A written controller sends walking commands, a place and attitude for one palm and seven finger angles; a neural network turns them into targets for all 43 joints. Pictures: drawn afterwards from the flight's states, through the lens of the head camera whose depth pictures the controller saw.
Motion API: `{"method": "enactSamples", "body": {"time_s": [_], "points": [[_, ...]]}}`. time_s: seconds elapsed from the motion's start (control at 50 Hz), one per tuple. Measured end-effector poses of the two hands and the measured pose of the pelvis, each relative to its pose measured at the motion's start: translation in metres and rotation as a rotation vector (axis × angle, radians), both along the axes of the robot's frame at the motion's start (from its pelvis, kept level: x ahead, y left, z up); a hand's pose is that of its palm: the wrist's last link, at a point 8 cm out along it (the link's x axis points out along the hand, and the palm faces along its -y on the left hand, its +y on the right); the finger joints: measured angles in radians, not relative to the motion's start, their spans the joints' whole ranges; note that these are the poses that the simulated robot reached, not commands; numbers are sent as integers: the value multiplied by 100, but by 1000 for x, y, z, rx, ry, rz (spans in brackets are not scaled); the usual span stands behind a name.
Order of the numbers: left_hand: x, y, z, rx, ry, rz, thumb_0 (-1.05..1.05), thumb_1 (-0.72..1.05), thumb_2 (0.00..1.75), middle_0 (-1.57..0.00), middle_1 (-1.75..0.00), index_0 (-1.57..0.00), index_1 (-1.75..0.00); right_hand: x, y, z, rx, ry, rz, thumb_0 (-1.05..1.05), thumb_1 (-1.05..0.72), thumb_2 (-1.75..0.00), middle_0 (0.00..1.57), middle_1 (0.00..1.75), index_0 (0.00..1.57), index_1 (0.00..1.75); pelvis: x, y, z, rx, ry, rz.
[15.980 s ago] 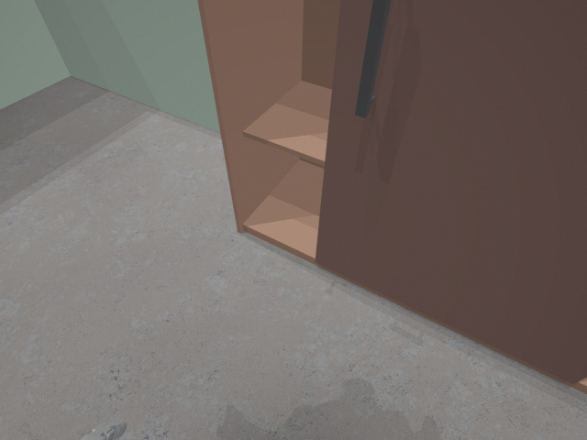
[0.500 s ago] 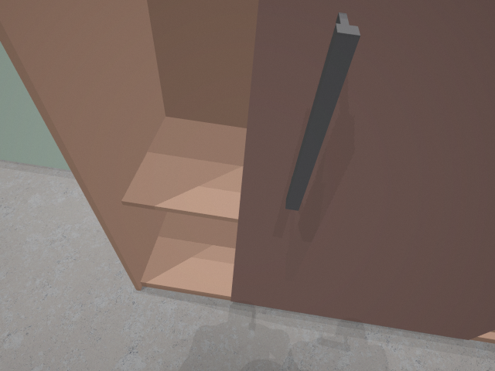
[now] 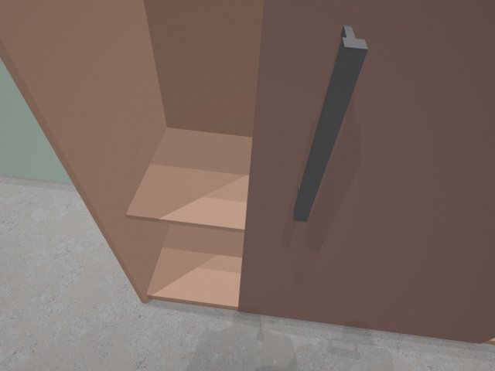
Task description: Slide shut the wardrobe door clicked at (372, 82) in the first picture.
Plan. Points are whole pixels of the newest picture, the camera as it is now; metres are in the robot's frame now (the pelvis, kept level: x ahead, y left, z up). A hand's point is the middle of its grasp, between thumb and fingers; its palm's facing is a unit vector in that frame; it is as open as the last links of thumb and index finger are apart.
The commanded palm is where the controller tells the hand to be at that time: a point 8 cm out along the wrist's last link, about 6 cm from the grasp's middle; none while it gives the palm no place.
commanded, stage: come to a stop and stand still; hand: right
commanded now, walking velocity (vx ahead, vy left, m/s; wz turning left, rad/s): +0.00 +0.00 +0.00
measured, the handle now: (319, 142) +0.42 -0.07 +0.18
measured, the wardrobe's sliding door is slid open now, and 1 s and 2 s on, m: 0.37 0.37 0.37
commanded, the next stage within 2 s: look again from close up in 0.12 s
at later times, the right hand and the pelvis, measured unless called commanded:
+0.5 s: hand out of the picture -0.01 -0.15 -0.17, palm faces +0.01 +0.98 -0.21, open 7.4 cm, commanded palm none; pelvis +0.00 +0.02 +0.00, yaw +0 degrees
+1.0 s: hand out of the picture -0.01 -0.14 -0.17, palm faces +0.02 +0.98 -0.20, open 7.4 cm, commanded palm none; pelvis +0.00 +0.02 +0.00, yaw +0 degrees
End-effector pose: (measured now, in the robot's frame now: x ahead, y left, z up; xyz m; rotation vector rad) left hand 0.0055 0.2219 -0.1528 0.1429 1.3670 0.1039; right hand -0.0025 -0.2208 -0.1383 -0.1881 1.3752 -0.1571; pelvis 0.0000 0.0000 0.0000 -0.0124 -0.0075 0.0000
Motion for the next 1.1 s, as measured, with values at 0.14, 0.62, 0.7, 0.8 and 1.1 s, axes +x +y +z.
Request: {"method": "enactSamples", "body": {"time_s": [0.14,0.62,0.7,0.8,1.1], "points": [[-1,5,2,2,11,-2,0,91,89,-20,-30,-20,-30,-6,9,-1,14,15,-6,0,-91,-90,20,30,20,29,1,6,1,1,0,-1],[-21,7,0,-18,63,18,0,91,89,-20,-30,-20,-30,-10,22,-1,15,18,-13,0,-91,-90,20,30,20,29,3,18,1,0,4,-1],[-22,8,0,-17,63,21,0,91,89,-20,-30,-20,-30,-10,24,-2,16,16,-15,0,-91,-90,20,30,20,29,4,19,1,0,3,0],[-22,9,1,-14,61,21,0,91,89,-20,-30,-20,-30,-11,25,-2,19,16,-16,0,-91,-90,20,30,20,29,3,20,1,1,3,-1],[-21,8,2,-10,49,23,0,91,89,-20,-30,-20,-30,-17,27,-5,22,18,-20,0,-91,-90,20,30,20,29,0,19,0,9,3,-2]]}}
